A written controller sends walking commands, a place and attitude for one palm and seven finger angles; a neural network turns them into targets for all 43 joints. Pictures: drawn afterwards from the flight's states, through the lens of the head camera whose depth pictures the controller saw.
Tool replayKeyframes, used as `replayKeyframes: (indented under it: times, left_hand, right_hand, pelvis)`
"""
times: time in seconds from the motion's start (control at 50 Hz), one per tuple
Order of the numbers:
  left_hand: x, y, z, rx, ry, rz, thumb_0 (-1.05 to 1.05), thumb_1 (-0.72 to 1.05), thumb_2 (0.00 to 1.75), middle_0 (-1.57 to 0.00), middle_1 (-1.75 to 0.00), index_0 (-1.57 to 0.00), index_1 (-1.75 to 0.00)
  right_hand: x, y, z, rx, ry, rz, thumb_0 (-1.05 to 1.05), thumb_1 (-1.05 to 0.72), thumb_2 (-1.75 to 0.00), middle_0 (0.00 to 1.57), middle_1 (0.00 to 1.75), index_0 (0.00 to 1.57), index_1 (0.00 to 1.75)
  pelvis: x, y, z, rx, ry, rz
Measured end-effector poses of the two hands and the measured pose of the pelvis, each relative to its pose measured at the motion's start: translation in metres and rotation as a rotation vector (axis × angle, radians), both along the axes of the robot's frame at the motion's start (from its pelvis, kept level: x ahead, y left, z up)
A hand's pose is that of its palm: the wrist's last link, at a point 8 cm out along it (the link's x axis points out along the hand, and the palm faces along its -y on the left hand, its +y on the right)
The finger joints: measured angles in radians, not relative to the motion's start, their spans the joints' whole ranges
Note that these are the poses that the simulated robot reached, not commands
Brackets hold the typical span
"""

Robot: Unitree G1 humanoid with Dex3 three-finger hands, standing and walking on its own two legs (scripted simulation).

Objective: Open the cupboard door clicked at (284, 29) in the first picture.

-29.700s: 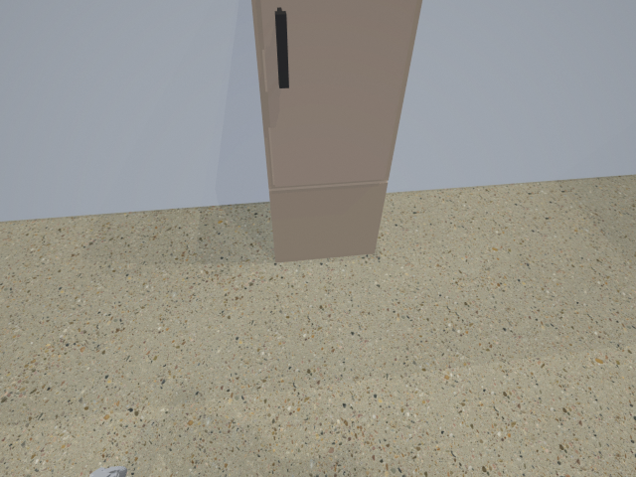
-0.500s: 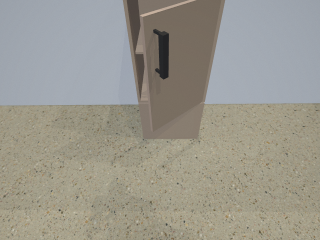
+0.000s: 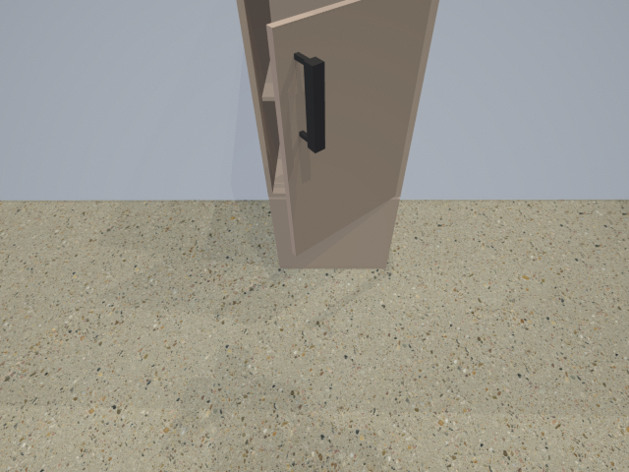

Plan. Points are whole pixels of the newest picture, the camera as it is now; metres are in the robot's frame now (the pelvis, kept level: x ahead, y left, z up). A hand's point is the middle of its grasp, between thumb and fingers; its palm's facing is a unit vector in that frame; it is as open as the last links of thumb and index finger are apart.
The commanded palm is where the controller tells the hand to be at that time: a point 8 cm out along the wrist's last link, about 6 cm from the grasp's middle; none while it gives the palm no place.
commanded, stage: look to check the result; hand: left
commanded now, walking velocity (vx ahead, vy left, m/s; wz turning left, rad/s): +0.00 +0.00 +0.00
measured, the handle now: (308, 104) +0.70 +0.05 +0.10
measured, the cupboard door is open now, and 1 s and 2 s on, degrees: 39 39 39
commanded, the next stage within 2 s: walk to a spot facing it in 0.22 s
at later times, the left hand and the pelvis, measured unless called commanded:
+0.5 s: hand out of the picture +0.09 +0.23 -0.16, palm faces -0.05 -0.94 -0.33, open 7.4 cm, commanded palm none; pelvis +0.02 -0.01 +0.00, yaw -3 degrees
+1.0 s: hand out of the picture +0.09 +0.17 -0.17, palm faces -0.24 -0.92 -0.30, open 7.4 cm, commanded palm none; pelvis -0.01 -0.02 -0.02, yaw -18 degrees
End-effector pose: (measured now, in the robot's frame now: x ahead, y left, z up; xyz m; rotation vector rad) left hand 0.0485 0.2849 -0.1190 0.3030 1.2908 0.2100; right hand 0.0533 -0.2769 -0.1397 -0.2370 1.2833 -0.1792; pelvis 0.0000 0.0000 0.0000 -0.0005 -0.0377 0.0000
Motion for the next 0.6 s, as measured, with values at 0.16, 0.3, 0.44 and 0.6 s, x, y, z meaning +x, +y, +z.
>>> replayKeyframes:
  times: [0.16, 0.3, 0.44, 0.6]
  left_hand:
    - [0.016, -0.003, 0.003, 0.006, -0.027, -0.013, 0.0, 0.9, 0.9, -0.2, -0.3, -0.2, -0.3]
    - [0.03, -0.006, 0.003, 0.003, -0.044, -0.025, 0.0, 0.9, 0.9, -0.2, -0.3, -0.2, -0.3]
    - [0.038, -0.009, 0.001, 0.001, -0.037, -0.035, 0.0, 0.9, 0.9, -0.2, -0.3, -0.2, -0.3]
    - [0.035, -0.027, -0.017, -0.05, 0.028, -0.059, 0.0, 0.9, 0.9, -0.2, -0.3, -0.2, -0.3]
  right_hand:
    - [0.016, -0.008, 0.004, -0.006, -0.025, 0.01, 0.0, -0.91, -0.9, 0.2, 0.3, 0.2, 0.3]
    - [0.021, -0.013, 0.006, -0.017, -0.025, 0.009, 0.0, -0.91, -0.9, 0.2, 0.3, 0.2, 0.3]
    - [0.019, -0.016, 0.006, -0.026, -0.012, -0.006, 0.0, -0.91, -0.9, 0.2, 0.3, 0.2, 0.3]
    - [-0.006, 0.008, -0.005, 0.009, 0.005, -0.101, 0.0, -0.91, -0.9, 0.2, 0.29, 0.2, 0.3]
  pelvis:
    - [0.005, -0.005, 0.001, 0.0, 0.003, -0.001]
    - [0.01, -0.008, 0.001, 0.001, 0.005, -0.003]
    - [0.015, -0.009, 0.001, 0.001, 0.013, -0.021]
    - [0.016, -0.004, -0.006, -0.004, 0.014, -0.091]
